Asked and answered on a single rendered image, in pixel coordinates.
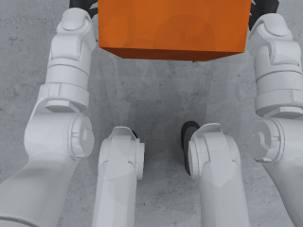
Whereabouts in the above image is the robot right thigh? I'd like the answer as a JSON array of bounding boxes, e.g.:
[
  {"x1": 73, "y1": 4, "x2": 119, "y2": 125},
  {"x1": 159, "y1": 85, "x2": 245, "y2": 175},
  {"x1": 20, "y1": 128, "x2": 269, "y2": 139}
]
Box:
[{"x1": 187, "y1": 131, "x2": 251, "y2": 227}]

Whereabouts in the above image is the left robot forearm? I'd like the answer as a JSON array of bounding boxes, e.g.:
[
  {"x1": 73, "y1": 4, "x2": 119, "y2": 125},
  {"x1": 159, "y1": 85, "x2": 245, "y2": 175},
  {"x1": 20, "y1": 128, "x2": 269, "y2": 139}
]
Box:
[{"x1": 24, "y1": 8, "x2": 97, "y2": 151}]

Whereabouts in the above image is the robot left shin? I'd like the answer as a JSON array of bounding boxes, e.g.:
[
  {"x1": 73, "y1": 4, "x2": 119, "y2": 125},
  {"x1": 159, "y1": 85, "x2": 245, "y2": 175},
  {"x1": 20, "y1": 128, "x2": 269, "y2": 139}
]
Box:
[{"x1": 98, "y1": 126, "x2": 136, "y2": 171}]

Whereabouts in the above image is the robot right hand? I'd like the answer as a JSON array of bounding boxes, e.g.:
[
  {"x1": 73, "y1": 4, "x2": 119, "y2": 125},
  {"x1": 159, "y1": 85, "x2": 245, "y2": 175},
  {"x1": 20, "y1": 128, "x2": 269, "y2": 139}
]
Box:
[{"x1": 248, "y1": 0, "x2": 279, "y2": 31}]

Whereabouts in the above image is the carton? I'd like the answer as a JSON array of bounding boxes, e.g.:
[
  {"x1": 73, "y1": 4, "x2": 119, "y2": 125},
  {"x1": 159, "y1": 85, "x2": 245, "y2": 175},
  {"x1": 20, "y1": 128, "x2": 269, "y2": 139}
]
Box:
[{"x1": 98, "y1": 0, "x2": 252, "y2": 61}]

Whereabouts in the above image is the right robot upper arm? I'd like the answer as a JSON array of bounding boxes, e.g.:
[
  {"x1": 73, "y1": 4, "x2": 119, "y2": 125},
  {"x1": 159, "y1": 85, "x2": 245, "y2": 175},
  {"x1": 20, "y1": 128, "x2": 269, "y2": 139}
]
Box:
[{"x1": 247, "y1": 117, "x2": 303, "y2": 227}]

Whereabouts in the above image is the right robot forearm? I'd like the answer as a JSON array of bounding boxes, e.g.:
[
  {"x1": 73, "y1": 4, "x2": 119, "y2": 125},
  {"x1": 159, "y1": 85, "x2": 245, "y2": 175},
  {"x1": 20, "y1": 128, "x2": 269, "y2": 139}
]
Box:
[{"x1": 247, "y1": 13, "x2": 303, "y2": 120}]

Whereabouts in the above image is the robot left hand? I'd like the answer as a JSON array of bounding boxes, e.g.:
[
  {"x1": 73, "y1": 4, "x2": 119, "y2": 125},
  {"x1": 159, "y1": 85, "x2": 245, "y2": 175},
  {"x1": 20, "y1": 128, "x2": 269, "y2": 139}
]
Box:
[{"x1": 69, "y1": 0, "x2": 98, "y2": 19}]

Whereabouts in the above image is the left robot upper arm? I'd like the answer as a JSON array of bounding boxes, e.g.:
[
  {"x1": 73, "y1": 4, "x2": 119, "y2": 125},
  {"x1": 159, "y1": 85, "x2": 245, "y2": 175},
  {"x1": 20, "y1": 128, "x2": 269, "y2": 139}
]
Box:
[{"x1": 0, "y1": 113, "x2": 95, "y2": 227}]

